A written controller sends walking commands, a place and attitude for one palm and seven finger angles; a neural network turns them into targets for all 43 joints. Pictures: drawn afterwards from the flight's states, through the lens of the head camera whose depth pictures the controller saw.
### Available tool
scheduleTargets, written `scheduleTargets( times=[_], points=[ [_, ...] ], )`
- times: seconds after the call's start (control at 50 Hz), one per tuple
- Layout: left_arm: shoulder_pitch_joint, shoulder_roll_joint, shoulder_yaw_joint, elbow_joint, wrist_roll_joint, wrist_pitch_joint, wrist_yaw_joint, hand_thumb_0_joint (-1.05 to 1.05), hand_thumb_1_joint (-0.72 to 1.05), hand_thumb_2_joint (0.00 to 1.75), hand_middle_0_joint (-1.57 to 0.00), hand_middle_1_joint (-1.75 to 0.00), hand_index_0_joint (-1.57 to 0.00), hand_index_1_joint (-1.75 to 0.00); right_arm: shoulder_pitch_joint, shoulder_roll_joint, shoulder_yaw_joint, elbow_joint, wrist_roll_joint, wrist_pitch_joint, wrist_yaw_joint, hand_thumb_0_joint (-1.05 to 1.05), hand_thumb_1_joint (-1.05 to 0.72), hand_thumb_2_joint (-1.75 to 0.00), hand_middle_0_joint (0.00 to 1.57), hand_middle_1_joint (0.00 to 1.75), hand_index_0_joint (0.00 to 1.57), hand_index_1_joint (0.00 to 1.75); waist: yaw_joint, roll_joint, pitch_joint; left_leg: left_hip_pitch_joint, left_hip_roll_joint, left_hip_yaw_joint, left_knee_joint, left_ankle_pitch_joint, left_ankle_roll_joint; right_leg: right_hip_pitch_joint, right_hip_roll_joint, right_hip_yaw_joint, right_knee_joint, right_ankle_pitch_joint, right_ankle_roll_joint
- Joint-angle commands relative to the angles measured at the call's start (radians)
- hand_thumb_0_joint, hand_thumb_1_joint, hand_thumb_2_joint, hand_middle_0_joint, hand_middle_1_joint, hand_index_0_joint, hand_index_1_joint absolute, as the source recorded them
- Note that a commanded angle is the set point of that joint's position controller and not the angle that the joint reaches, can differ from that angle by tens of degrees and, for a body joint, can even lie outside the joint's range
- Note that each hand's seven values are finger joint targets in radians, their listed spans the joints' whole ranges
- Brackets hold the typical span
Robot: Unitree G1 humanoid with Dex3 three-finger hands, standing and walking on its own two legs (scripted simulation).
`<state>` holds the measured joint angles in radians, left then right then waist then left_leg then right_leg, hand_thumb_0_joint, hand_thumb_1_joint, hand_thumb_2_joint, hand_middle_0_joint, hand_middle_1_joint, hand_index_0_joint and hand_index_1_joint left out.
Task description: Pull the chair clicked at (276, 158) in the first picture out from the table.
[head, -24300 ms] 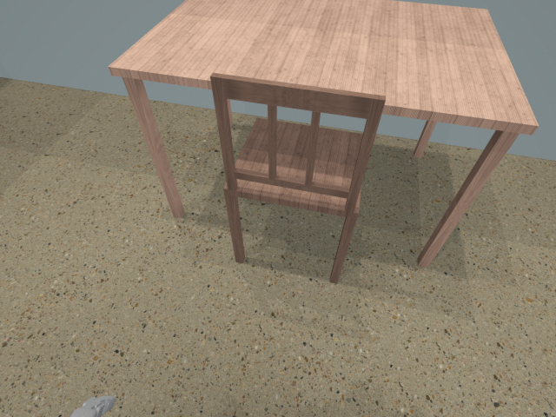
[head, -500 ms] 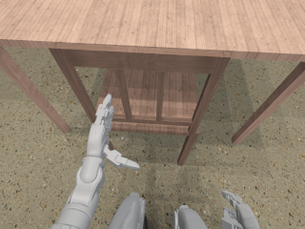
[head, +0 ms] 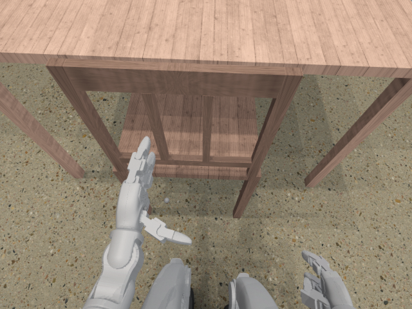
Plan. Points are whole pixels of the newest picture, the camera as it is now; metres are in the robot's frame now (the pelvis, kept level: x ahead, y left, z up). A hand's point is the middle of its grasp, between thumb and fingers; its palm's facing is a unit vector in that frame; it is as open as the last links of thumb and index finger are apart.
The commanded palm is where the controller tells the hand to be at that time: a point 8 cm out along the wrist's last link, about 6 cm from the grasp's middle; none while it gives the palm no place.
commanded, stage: aim the fingers beside a spindle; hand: left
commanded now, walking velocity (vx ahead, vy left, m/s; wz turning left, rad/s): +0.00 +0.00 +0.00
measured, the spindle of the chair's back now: (157, 129) +0.47 +0.13 +0.00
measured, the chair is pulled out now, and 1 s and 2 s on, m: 0.00 0.00 0.00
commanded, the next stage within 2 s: push the fingers through the gap in 0.52 s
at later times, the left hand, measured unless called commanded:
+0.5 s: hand (152, 185) +0.33 +0.12 +0.02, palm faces -0.01 -1.00 -0.05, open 16.9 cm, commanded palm +0.30 +0.15 +0.01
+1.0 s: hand (160, 179) +0.35 +0.10 +0.02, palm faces -0.02 -1.00 +0.01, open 16.9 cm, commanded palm +0.34 +0.15 +0.02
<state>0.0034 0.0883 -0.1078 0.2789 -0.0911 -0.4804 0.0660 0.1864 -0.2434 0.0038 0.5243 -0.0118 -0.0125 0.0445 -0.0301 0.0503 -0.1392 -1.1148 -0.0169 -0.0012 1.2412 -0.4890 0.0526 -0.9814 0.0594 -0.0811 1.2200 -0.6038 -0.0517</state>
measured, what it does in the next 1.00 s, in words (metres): stands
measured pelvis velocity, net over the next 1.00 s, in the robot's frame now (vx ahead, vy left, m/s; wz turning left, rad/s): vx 0.00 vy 0.01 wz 0.00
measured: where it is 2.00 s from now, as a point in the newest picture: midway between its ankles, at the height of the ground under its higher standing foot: outside the picture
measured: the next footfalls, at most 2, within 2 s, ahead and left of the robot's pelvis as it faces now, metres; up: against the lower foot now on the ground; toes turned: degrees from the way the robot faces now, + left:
none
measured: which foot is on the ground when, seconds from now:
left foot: down 0.00-1.00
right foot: down 0.00-1.00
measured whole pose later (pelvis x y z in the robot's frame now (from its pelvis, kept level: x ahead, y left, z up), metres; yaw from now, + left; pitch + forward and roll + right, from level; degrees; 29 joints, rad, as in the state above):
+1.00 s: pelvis +0.00 +0.01 +0.00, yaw +0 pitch +21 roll -4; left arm -0.18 0.11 -0.04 0.41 -0.10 -0.44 0.07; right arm 0.18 -0.24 0.02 0.55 -0.01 -0.01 0.04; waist -0.04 0.06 -0.14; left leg -1.13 -0.02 0.00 1.24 -0.48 0.06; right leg -0.99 0.06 -0.08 1.21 -0.59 -0.04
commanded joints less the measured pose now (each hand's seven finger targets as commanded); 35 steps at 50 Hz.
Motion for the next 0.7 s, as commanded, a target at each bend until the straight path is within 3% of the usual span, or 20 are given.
scheduleTargets(
  times=[0.0, 0.04, 0.06, 0.08, 0.14, 0.16, 0.22, 0.24, 0.28, 0.32, 0.38, 0.42, 0.46, 0.48, 0.5, 0.56, 0.58, 0.6, 0.62, 0.68],
  points=[
    [-0.224, 0.097, 0.103, -0.200, 0.051, -0.161, 0.097, 0.00, -0.50, 0.30, -0.06, -0.08, -0.06, -0.08, -0.019, -0.114, -0.037, -0.091, -0.018, -0.043, 0.016, 0.00, -0.90, -0.90, 0.20, 0.30, 0.20, 0.30, -0.016, -0.020, -0.386, 0.401, 0.016, -0.086, -0.097, 0.337, -0.023, 0.037, -0.012, 0.051, -0.132, 0.368, 0.009],
    [-0.187, 0.047, 0.054, 0.033, 0.074, -0.084, 0.048, 0.00, -0.50, 0.30, -0.06, -0.08, -0.06, -0.08, -0.018, -0.133, -0.038, -0.084, -0.006, -0.021, 0.022, 0.00, -0.90, -0.90, 0.20, 0.30, 0.20, 0.30, -0.048, -0.111, -0.265, 0.275, 0.013, -0.074, -0.100, 0.189, -0.014, 0.005, -0.017, 0.058, -0.165, 0.288, 0.019],
    [-0.174, 0.018, 0.020, 0.088, 0.069, -0.039, 0.011, 0.00, -0.50, 0.30, -0.06, -0.08, -0.06, -0.08, -0.022, -0.137, -0.038, -0.096, 0.005, -0.012, 0.021, 0.00, -0.90, -0.90, 0.20, 0.30, 0.20, 0.30, -0.047, -0.125, -0.238, 0.244, 0.005, -0.064, -0.111, 0.150, -0.010, 0.023, -0.022, 0.067, -0.187, 0.260, 0.021],
    [-0.167, -0.026, -0.024, 0.108, 0.060, 0.002, -0.031, 0.00, -0.50, 0.30, -0.06, -0.08, -0.06, -0.08, -0.028, -0.141, -0.038, -0.111, 0.019, -0.007, 0.021, 0.00, -0.90, -0.90, 0.20, 0.30, 0.20, 0.30, -0.044, -0.123, -0.245, 0.260, 0.004, -0.062, -0.127, 0.150, -0.007, 0.039, -0.024, 0.069, -0.200, 0.257, 0.021],
    [-0.195, -0.013, -0.001, 0.098, -0.010, 0.066, -0.111, 0.00, -0.50, 0.30, -0.06, -0.08, -0.06, -0.08, -0.016, -0.157, -0.042, -0.135, 0.043, 0.007, 0.000, 0.00, -0.90, -0.90, 0.20, 0.30, 0.20, 0.30, -0.026, -0.141, -0.304, 0.282, 0.000, -0.063, -0.144, 0.157, -0.006, 0.095, -0.028, 0.079, -0.230, 0.254, 0.025],
    [-0.238, -0.014, -0.003, 0.027, -0.028, 0.052, -0.118, 0.00, -0.50, 0.30, -0.06, -0.08, -0.06, -0.08, -0.020, -0.150, -0.044, -0.143, 0.040, 0.000, -0.006, 0.00, -0.90, -0.90, 0.20, 0.30, 0.20, 0.30, -0.024, -0.116, -0.341, 0.295, -0.001, -0.062, -0.130, 0.184, -0.005, 0.108, -0.031, 0.078, -0.218, 0.289, 0.022],
    [-0.377, 0.143, 0.130, -0.343, -0.057, -0.079, -0.053, 0.00, -0.50, 0.30, -0.06, -0.08, -0.06, -0.08, -0.009, -0.136, -0.047, -0.142, 0.013, -0.034, -0.015, 0.00, -0.90, -0.90, 0.20, 0.30, 0.20, 0.30, 0.021, 0.054, -0.547, 0.468, 0.003, -0.080, -0.112, 0.338, -0.020, 0.130, -0.025, 0.070, -0.161, 0.393, 0.005],
    [-0.380, 0.187, 0.166, -0.427, -0.052, -0.127, -0.015, 0.00, -0.50, 0.30, -0.06, -0.08, -0.06, -0.08, -0.001, -0.130, -0.042, -0.133, 0.002, -0.044, -0.013, 0.00, -0.90, -0.90, 0.20, 0.30, 0.20, 0.30, 0.029, 0.089, -0.574, 0.515, 0.005, -0.086, -0.113, 0.386, -0.029, 0.122, -0.019, 0.065, -0.151, 0.405, 0.002],
    [-0.344, 0.219, 0.192, -0.460, -0.022, -0.182, 0.052, 0.00, -0.50, 0.30, -0.06, -0.08, -0.06, -0.08, 0.007, -0.120, -0.037, -0.107, -0.010, -0.053, -0.008, 0.00, -0.90, -0.90, 0.20, 0.30, 0.20, 0.30, 0.016, 0.066, -0.533, 0.512, 0.013, -0.097, -0.108, 0.415, -0.037, 0.078, -0.009, 0.055, -0.133, 0.392, 0.002],
    [-0.321, 0.122, 0.114, -0.286, 0.018, -0.174, 0.070, 0.00, -0.50, 0.30, -0.06, -0.08, -0.06, -0.08, -0.023, -0.115, -0.031, -0.089, -0.014, -0.049, 0.003, 0.00, -0.90, -0.90, 0.20, 0.30, 0.20, 0.30, -0.025, 0.007, -0.405, 0.415, 0.017, -0.093, -0.096, 0.329, -0.022, 0.034, -0.012, 0.051, -0.133, 0.346, 0.008],
    [-0.176, 0.027, 0.040, 0.080, 0.055, -0.059, 0.005, 0.00, -0.50, 0.30, -0.06, -0.08, -0.06, -0.08, -0.014, -0.138, -0.037, -0.081, 0.000, -0.028, 0.015, 0.00, -0.90, -0.90, 0.20, 0.30, 0.20, 0.30, -0.053, -0.122, -0.251, 0.260, 0.010, -0.076, -0.102, 0.172, -0.010, 0.004, -0.016, 0.057, -0.172, 0.264, 0.017],
    [-0.185, -0.033, -0.032, 0.107, 0.035, 0.021, -0.070, 0.00, -0.50, 0.30, -0.06, -0.08, -0.06, -0.08, -0.023, -0.149, -0.041, -0.116, 0.029, -0.010, 0.014, 0.00, -0.90, -0.90, 0.20, 0.30, 0.20, 0.30, -0.042, -0.132, -0.256, 0.268, 0.004, -0.069, -0.137, 0.130, -0.008, 0.039, -0.023, 0.065, -0.212, 0.221, 0.021],
    [-0.187, -0.038, -0.032, 0.099, -0.008, 0.077, -0.120, 0.00, -0.50, 0.30, -0.06, -0.08, -0.06, -0.08, -0.018, -0.155, -0.044, -0.136, 0.046, -0.002, 0.002, 0.00, -0.90, -0.90, 0.20, 0.30, 0.20, 0.30, -0.028, -0.125, -0.291, 0.292, -0.001, -0.068, -0.153, 0.144, -0.006, 0.083, -0.026, 0.068, -0.236, 0.229, 0.022],
    [-0.199, -0.040, -0.028, 0.078, -0.023, 0.078, -0.130, 0.00, -0.50, 0.30, -0.06, -0.08, -0.06, -0.08, -0.016, -0.153, -0.043, -0.141, 0.047, -0.004, -0.001, 0.00, -0.90, -0.90, 0.20, 0.30, 0.20, 0.30, -0.024, -0.088, -0.310, 0.309, 0.000, -0.068, -0.146, 0.169, -0.008, 0.082, -0.026, 0.064, -0.223, 0.252, 0.017],
    [-0.228, 0.005, 0.019, 0.011, -0.038, 0.056, -0.124, 0.00, -0.50, 0.30, -0.06, -0.08, -0.06, -0.08, -0.011, -0.153, -0.045, -0.142, 0.040, -0.005, -0.006, 0.00, -0.90, -0.90, 0.20, 0.30, 0.20, 0.30, -0.012, -0.088, -0.362, 0.323, 0.003, -0.072, -0.137, 0.199, -0.009, 0.089, -0.029, 0.064, -0.207, 0.280, 0.016],
    [-0.387, 0.156, 0.137, -0.376, -0.045, -0.094, -0.030, 0.00, -0.50, 0.30, -0.06, -0.08, -0.06, -0.08, -0.011, -0.133, -0.046, -0.143, 0.007, -0.036, -0.012, 0.00, -0.90, -0.90, 0.20, 0.30, 0.20, 0.30, 0.023, 0.065, -0.542, 0.475, 0.004, -0.084, -0.112, 0.332, -0.023, 0.102, -0.021, 0.064, -0.156, 0.363, 0.004],
    [-0.380, 0.244, 0.215, -0.459, -0.036, -0.141, 0.020, 0.00, -0.50, 0.30, -0.06, -0.08, -0.06, -0.08, 0.005, -0.131, -0.042, -0.128, -0.002, -0.042, -0.013, 0.00, -0.90, -0.90, 0.20, 0.30, 0.20, 0.30, 0.036, 0.085, -0.555, 0.503, 0.008, -0.093, -0.111, 0.373, -0.035, 0.094, -0.011, 0.057, -0.139, 0.368, -0.001],
    [-0.334, 0.216, 0.197, -0.469, -0.019, -0.171, 0.053, 0.00, -0.50, 0.30, -0.06, -0.08, -0.06, -0.08, -0.001, -0.118, -0.036, -0.120, -0.010, -0.045, -0.009, 0.00, -0.90, -0.90, 0.20, 0.30, 0.20, 0.30, 0.040, 0.105, -0.552, 0.522, 0.008, -0.096, -0.116, 0.406, -0.043, 0.076, -0.009, 0.056, -0.129, 0.371, -0.003],
    [-0.341, 0.141, 0.130, -0.410, -0.002, -0.187, 0.077, 0.00, -0.50, 0.30, -0.06, -0.08, -0.06, -0.08, -0.014, -0.106, -0.031, -0.102, -0.015, -0.048, -0.001, 0.00, -0.90, -0.90, 0.20, 0.30, 0.20, 0.30, 0.002, 0.063, -0.485, 0.497, 0.016, -0.104, -0.104, 0.399, -0.040, 0.026, -0.009, 0.046, -0.120, 0.360, 0.001],
    [-0.301, 0.069, 0.076, -0.096, 0.055, -0.155, 0.073, 0.00, -0.50, 0.30, -0.06, -0.08, -0.06, -0.08, -0.016, -0.124, -0.036, -0.067, -0.018, -0.044, 0.016, 0.00, -0.90, -0.90, 0.20, 0.30, 0.20, 0.30, -0.055, -0.060, -0.336, 0.325, 0.017, -0.095, -0.070, 0.261, -0.016, -0.024, -0.012, 0.046, -0.121, 0.300, 0.010]
  ],
)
